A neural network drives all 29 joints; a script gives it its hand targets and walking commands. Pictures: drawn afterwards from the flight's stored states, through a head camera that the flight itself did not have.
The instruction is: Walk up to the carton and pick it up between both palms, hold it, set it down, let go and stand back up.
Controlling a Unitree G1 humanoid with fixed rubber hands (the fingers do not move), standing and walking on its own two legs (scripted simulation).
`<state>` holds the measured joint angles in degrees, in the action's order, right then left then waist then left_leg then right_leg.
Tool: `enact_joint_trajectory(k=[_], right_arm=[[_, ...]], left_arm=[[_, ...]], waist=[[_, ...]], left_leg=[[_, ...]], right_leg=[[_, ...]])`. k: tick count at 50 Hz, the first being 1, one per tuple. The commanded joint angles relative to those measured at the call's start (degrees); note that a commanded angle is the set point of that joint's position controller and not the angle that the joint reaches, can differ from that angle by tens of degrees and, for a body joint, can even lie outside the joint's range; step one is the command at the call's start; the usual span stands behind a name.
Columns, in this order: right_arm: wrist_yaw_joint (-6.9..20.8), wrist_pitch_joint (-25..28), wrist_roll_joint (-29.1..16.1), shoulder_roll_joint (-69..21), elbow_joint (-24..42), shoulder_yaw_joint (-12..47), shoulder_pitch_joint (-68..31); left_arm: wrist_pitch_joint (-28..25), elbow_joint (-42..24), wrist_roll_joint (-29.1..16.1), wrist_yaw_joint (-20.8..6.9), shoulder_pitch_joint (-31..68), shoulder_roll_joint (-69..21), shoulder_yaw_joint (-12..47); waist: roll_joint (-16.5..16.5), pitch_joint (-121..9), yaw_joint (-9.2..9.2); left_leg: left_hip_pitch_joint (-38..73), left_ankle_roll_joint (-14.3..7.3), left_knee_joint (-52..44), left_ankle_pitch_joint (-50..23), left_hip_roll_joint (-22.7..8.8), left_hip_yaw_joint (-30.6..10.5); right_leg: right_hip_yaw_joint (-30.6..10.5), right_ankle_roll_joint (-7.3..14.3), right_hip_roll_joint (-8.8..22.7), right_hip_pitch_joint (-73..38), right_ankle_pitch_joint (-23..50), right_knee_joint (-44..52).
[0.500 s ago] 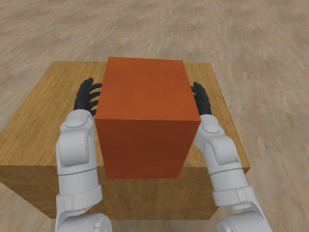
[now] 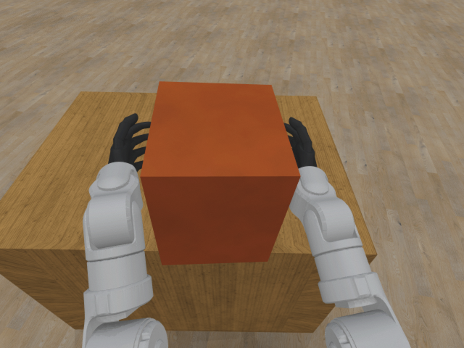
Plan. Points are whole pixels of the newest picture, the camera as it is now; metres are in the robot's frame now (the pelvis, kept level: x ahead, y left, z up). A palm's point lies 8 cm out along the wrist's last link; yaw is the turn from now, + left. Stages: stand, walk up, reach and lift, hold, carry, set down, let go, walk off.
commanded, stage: hold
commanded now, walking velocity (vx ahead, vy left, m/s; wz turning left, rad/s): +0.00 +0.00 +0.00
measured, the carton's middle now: (216, 175) +0.37 +0.00 +0.13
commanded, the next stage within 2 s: set down in 1.36 s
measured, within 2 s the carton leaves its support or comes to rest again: neither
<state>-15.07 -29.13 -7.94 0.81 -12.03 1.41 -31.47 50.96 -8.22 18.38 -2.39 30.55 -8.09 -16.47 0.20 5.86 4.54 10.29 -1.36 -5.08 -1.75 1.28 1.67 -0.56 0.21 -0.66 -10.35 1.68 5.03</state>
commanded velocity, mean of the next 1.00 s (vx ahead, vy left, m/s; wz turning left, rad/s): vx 0.00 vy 0.00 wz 0.00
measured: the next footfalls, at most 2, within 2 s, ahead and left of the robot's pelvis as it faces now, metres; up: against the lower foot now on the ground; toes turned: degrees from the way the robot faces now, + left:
none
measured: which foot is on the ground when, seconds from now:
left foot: down 0.00-1.00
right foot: down 0.00-1.00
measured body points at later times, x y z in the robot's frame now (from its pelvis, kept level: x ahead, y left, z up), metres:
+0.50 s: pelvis +0.00 +0.00 +0.00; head -0.01 -0.01 +0.45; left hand +0.36 +0.13 +0.18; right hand +0.36 -0.15 +0.15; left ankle +0.00 +0.10 -0.76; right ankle +0.00 -0.11 -0.76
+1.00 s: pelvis +0.00 +0.00 +0.00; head -0.01 +0.00 +0.45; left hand +0.37 +0.14 +0.18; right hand +0.37 -0.14 +0.15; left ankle +0.00 +0.10 -0.76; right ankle +0.00 -0.11 -0.76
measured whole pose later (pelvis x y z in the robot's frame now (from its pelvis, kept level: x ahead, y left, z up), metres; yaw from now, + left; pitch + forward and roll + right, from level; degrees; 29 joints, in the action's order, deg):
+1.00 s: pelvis +0.00 +0.00 +0.00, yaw -1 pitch -6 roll +0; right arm -15.1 -28.4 -7.8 0.8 -12.9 0.5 -32.6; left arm 49.5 -6.4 18.2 -2.6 31.9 -8.1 -17.1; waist 0.1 5.2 3.9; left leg 8.5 -1.5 -5.1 -2.1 1.2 2.2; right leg -1.1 0.2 -0.7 -8.4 2.4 5.1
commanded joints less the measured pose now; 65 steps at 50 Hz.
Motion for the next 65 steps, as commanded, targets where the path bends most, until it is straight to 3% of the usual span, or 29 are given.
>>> enact_joint_trajectory(k=[1,4,5,7,8,10,15,17,19,23,25,30,32,33,38,42,43,46,48,51,53,55,56,57,59,60,62,63,65], right_arm=[[3.4,3.1,-4.0,-21.7,12.0,13.8,-31.8],[3.2,3.8,-5.5,-24.0,16.4,16.8,-33.4],[3.2,4.0,-6.3,-25.0,18.3,18.3,-34.2],[3.3,4.3,-6.4,-24.7,20.6,19.6,-35.9],[3.3,3.8,-6.5,-24.2,19.1,20.3,-33.4],[3.4,3.3,-5.8,-22.6,17.9,19.5,-32.1],[2.8,2.3,-4.8,-22.2,11.4,16.1,-29.8],[3.0,2.4,-4.2,-21.8,12.8,14.8,-30.6],[3.0,2.9,-4.3,-22.5,14.4,14.8,-33.3],[3.1,3.7,-5.1,-24.3,16.9,17.9,-35.0],[3.1,3.4,-5.4,-23.5,15.0,18.3,-32.8],[3.3,2.9,-5.8,-23.0,14.3,18.0,-31.1],[3.4,3.1,-4.8,-21.5,14.1,16.7,-32.8],[3.3,3.2,-5.1,-21.9,13.9,16.4,-33.7],[4.0,3.7,-2.9,-22.1,11.0,12.6,-34.7],[4.4,4.3,-3.9,-24.0,13.1,15.0,-36.0],[4.3,4.3,-4.0,-24.6,13.2,15.7,-35.7],[3.9,3.7,-3.6,-23.4,11.7,16.0,-32.9],[4.0,3.7,-3.9,-23.2,11.6,15.7,-32.5],[3.4,3.3,-4.4,-22.3,12.8,16.2,-31.7],[3.3,3.5,-5.6,-22.8,14.7,17.2,-31.2],[3.5,3.4,-5.3,-22.4,15.1,17.9,-32.2],[3.5,3.4,-5.1,-22.4,14.8,17.0,-32.2],[3.6,3.3,-4.5,-21.5,14.2,16.2,-31.8],[3.7,3.7,-4.5,-21.5,15.0,16.1,-32.7],[3.9,3.9,-5.2,-22.7,16.5,17.0,-33.7],[4.0,3.8,-4.5,-22.0,16.5,16.9,-34.3],[3.9,3.6,-4.4,-22.7,15.8,16.7,-33.6],[3.7,3.2,-4.8,-22.5,13.7,16.4,-32.0]], left_arm=[[-0.6,-2.9,-7.7,-7.2,24.8,-18.2,19.7],[-1.6,-5.1,-9.4,-6.9,24.7,-20.5,21.8],[-2.0,-7.0,-10.1,-6.6,25.6,-21.9,23.7],[-2.6,-8.7,-10.8,-6.0,25.9,-22.5,24.8],[-2.2,-8.7,-10.0,-5.8,24.6,-22.1,25.5],[-1.4,-7.2,-9.8,-6.0,22.9,-20.5,24.7],[-0.5,-2.0,-8.0,-7.1,23.3,-18.2,19.8],[-0.8,-2.7,-8.1,-7.2,23.9,-18.1,19.5],[-1.5,-2.0,-8.3,-7.4,25.0,-19.4,19.9],[-2.3,-4.5,-9.1,-6.6,26.6,-21.7,21.1],[-2.5,-6.3,-9.1,-6.4,26.0,-20.5,21.7],[-1.6,-4.8,-8.9,-6.6,23.7,-19.5,21.8],[-1.5,-3.5,-8.5,-6.8,24.7,-19.5,20.6],[-1.7,-3.0,-8.0,-6.8,25.9,-19.3,20.5],[-2.6,-0.6,-7.5,-7.0,28.9,-18.4,18.9],[-4.1,-2.3,-8.4,-6.2,29.1,-20.9,20.8],[-4.1,-3.1,-8.8,-6.0,28.9,-20.9,21.1],[-3.4,-0.6,-8.3,-6.1,25.9,-20.3,20.1],[-2.7,0.2,-7.1,-6.2,24.4,-19.9,19.1],[-1.9,-4.2,-8.3,-6.4,24.1,-20.3,19.9],[-1.5,-7.1,-9.3,-6.4,23.8,-20.0,22.0],[-1.3,-7.3,-9.3,-6.4,24.4,-20.2,22.3],[-1.1,-7.1,-9.0,-6.3,24.8,-20.0,22.6],[-1.0,-6.1,-9.0,-6.4,24.6,-20.0,22.3],[-1.3,-6.5,-9.4,-6.5,26.0,-20.1,23.5],[-1.4,-7.1,-9.8,-6.3,25.8,-19.9,24.0],[-1.7,-5.2,-9.7,-6.1,25.7,-20.9,22.7],[-1.4,-4.2,-8.5,-6.0,24.6,-20.9,21.3],[-1.6,-4.3,-8.7,-6.3,24.8,-19.4,21.3]], waist=[[0.0,-17.8,0.26],[-0.2,-23.3,-0.04],[1.3,-26.8,0.06],[1.4,-30.6,-0.15],[0.7,-30.0,-0.43],[0.5,-27.7,0.14],[-0.6,-16.8,-0.38],[-1.6,-18.3,-0.38],[-0.2,-20.2,-0.40],[0.1,-25.9,-0.75],[0.1,-26.4,-0.54],[-1.1,-22.7,-0.77],[0.5,-22.1,-0.24],[0.5,-20.7,-0.89],[0.5,-20.1,-0.06],[-1.1,-25.3,-0.58],[0.1,-26.1,-0.55],[-0.9,-24.8,-0.90],[1.7,-23.4,-1.01],[0.3,-23.7,-0.57],[1.5,-25.6,0.19],[-0.4,-24.3,0.00],[1.6,-23.4,0.22],[0.6,-22.0,0.75],[1.3,-22.6,0.84],[0.3,-24.1,0.13],[-0.8,-24.7,0.45],[-1.6,-23.6,-0.45],[-0.5,-22.3,-0.28]], left_leg=[[2.7,1.0,1.2,-9.1,-1.6,-0.8],[3.4,0.4,0.8,-10.8,-1.6,-1.1],[4.8,0.4,1.4,-13.2,-1.5,-1.0],[6.3,0.7,2.4,-17.6,-1.7,-1.5],[6.8,1.2,2.6,-19.0,-1.5,-1.3],[7.2,1.2,2.5,-16.7,-1.7,-1.4],[0.8,0.4,0.0,-6.1,-1.5,-0.6],[1.1,0.2,0.0,-6.7,-1.5,-0.5],[1.9,0.1,0.7,-7.6,-1.6,-0.4],[3.9,0.1,1.4,-12.0,-1.7,-0.9],[4.9,0.5,1.7,-14.2,-1.6,-0.9],[4.0,0.5,0.8,-10.8,-1.5,-0.8],[3.2,0.7,1.1,-8.9,-1.6,-0.8],[3.1,0.5,1.0,-7.8,-1.8,-0.8],[2.0,0.2,1.3,-3.1,-1.7,-0.5],[3.4,0.0,1.2,-6.5,-1.8,-0.9],[4.7,-0.1,1.6,-9.0,-1.9,-0.9],[4.8,0.2,1.9,-10.2,-1.9,-0.7],[4.4,0.2,1.7,-11.0,-1.6,-0.7],[5.6,0.9,2.1,-15.9,-1.6,-1.0],[8.0,1.6,2.6,-18.7,-1.3,-1.0],[7.1,1.6,2.4,-16.3,-1.6,-1.1],[5.5,1.4,2.0,-15.7,-1.7,-1.0],[5.3,1.4,2.0,-13.7,-1.7,-1.0],[5.0,1.4,2.0,-12.6,-1.7,-1.0],[5.9,0.9,2.0,-13.2,-2.0,-1.1],[5.4,0.8,1.9,-11.9,-1.7,-1.3],[5.7,0.2,1.5,-11.6,-2.0,-1.2],[4.2,0.6,1.2,-9.8,-1.5,-0.7]], right_leg=[[-0.7,-2.1,0.0,-3.8,8.5,-3.1],[-0.5,-2.8,0.1,-6.1,12.1,-3.9],[-1.0,-2.7,0.2,-6.5,14.7,-4.7],[-1.0,-2.7,0.3,-6.9,18.0,-5.4],[-1.0,-2.4,-0.1,-6.8,17.9,-5.0],[-0.6,-2.7,-0.1,-6.8,15.8,-4.5],[-0.6,-3.6,0.1,-5.0,8.7,-3.3],[-0.9,-3.5,0.4,-5.3,8.4,-3.4],[-0.8,-3.0,0.2,-4.5,9.0,-3.4],[-1.0,-2.6,0.5,-6.9,14.3,-4.8],[-1.2,-3.2,0.3,-7.0,15.5,-4.7],[-0.6,-3.3,-0.1,-5.2,12.4,-4.2],[-0.9,-3.0,0.1,-4.0,9.5,-3.8],[-0.8,-3.1,0.0,-3.2,7.7,-3.7],[-0.9,-2.3,0.4,-1.4,1.9,-2.8],[-0.8,-2.5,0.1,-2.6,5.9,-3.8],[-0.5,-2.5,0.3,-2.2,8.4,-4.3],[-0.7,-2.6,0.1,-2.7,9.7,-3.9],[-1.1,-2.6,0.0,-3.5,10.9,-3.5],[-0.7,-2.6,-0.3,-5.5,15.7,-3.8],[-1.2,-2.4,-0.4,-5.6,16.6,-3.7],[-0.2,-2.5,-0.5,-5.1,14.3,-3.7],[-0.6,-2.3,-0.4,-4.8,13.6,-3.8],[-1.1,-2.4,-0.3,-3.8,11.2,-3.3],[-0.2,-2.3,-0.4,-3.7,10.6,-3.5],[-0.2,-2.6,-0.3,-3.3,11.0,-3.8],[-0.3,-2.8,-0.2,-4.5,11.0,-3.8],[-0.6,-3.1,0.0,-4.2,11.7,-4.0],[-1.1,-3.1,0.1,-4.0,11.0,-3.7]])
